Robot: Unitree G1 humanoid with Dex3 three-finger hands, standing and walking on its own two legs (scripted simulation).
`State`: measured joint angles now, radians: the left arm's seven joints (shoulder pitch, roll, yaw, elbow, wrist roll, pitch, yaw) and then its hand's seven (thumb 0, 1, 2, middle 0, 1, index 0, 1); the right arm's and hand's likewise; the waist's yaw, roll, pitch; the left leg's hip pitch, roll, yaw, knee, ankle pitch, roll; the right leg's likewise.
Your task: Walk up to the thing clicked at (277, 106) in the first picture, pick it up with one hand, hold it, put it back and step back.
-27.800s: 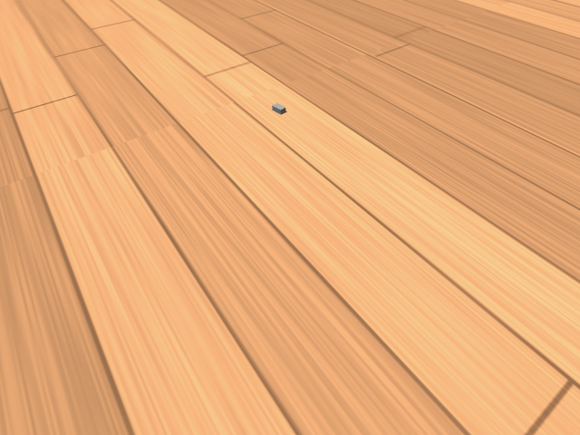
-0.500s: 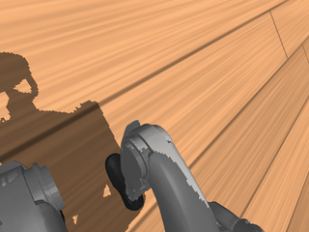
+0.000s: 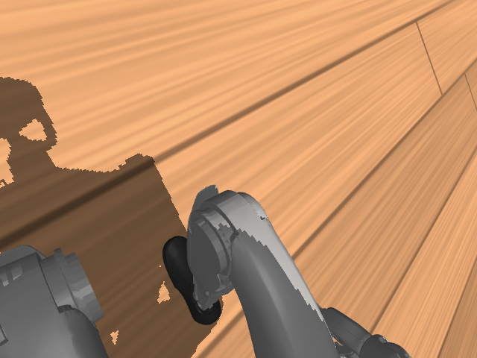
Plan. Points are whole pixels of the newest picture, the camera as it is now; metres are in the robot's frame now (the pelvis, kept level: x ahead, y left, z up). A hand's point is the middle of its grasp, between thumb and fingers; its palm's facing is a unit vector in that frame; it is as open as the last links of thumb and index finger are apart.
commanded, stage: close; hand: left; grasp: from above
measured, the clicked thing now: out of the picture +0.43 +0.39 -0.30
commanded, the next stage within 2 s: settle in 0.74 s
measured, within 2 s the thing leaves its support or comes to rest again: leaves its support in 1.20 s
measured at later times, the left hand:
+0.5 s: hand out of the picture +0.41 +0.38 -0.27, palm faces -0.36 -0.27 -0.89, open 7.9 cm
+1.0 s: hand out of the picture +0.42 +0.38 -0.27, palm faces -0.35 -0.27 -0.90, open 7.3 cm
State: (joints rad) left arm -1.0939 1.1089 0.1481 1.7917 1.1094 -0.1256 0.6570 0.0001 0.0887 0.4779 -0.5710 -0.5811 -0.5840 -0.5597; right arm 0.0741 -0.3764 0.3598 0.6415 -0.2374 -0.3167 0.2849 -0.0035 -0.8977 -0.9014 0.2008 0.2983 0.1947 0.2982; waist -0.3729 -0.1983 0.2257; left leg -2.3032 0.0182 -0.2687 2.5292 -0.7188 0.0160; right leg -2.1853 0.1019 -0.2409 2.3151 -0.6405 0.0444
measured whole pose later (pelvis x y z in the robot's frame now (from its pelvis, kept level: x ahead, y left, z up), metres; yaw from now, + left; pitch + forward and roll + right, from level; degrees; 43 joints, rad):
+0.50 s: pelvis +0.00 +0.00 +0.00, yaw +0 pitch +26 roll -16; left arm -1.08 1.12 0.15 1.77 1.09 -0.14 0.64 0.00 0.38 0.24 -0.75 -0.35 -0.82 -0.34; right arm 0.09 -0.37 0.37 0.64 -0.24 -0.30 0.28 0.00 -0.90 -0.90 0.20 0.30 0.19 0.30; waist -0.37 -0.19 0.24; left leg -2.30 0.02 -0.27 2.53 -0.72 0.01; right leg -2.19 0.10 -0.24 2.31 -0.63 0.04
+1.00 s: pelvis +0.00 +0.00 +0.00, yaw +0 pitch +26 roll -17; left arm -1.08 1.12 0.14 1.78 1.10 -0.14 0.64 0.01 0.44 0.00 -0.95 -0.16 -0.99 -0.14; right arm 0.09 -0.36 0.37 0.63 -0.24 -0.29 0.27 0.00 -0.91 -0.90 0.20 0.30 0.19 0.30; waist -0.37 -0.19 0.22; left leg -2.30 0.02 -0.27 2.53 -0.72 0.02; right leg -2.18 0.10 -0.24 2.31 -0.64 0.05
